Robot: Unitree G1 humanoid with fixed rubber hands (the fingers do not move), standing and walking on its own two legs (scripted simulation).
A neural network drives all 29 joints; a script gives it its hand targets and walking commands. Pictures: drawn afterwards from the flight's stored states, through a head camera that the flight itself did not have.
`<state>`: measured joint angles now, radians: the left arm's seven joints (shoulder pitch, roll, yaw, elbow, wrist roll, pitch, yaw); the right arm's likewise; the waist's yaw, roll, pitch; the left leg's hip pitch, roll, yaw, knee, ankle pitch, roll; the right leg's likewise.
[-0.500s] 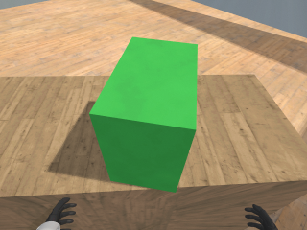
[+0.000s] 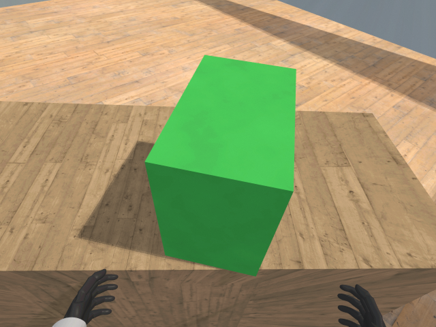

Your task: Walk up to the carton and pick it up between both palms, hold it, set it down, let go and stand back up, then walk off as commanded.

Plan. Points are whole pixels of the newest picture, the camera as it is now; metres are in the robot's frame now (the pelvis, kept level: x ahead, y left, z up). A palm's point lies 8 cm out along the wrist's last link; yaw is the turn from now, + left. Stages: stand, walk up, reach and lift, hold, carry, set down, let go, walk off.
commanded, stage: reach and lift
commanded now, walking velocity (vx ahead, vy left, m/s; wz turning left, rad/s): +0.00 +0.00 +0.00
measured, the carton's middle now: (229, 163) +0.42 +0.02 +0.08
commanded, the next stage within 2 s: none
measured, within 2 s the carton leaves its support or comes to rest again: neither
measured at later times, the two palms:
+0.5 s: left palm (63, 305) +0.16 +0.27 +0.02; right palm (363, 317) +0.16 -0.19 +0.03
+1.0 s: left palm (70, 286) +0.18 +0.25 +0.05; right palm (361, 305) +0.17 -0.18 +0.06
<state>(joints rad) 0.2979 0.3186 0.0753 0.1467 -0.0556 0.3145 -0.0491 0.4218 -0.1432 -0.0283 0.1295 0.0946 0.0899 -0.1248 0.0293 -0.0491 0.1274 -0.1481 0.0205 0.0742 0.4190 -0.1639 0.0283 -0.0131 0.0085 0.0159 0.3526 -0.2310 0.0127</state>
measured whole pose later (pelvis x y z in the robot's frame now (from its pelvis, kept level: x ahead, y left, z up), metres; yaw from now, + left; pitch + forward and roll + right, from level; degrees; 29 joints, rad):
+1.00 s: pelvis +0.00 +0.00 +0.00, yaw +0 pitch -6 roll -1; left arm 0.39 0.46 0.05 -0.30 -0.31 0.24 -0.10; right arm 0.54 -0.03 0.03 -0.44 0.22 0.36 -0.30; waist 0.09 -0.06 0.12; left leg -0.15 0.02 0.07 0.42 -0.17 0.03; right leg -0.01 0.01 0.02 0.34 -0.23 0.01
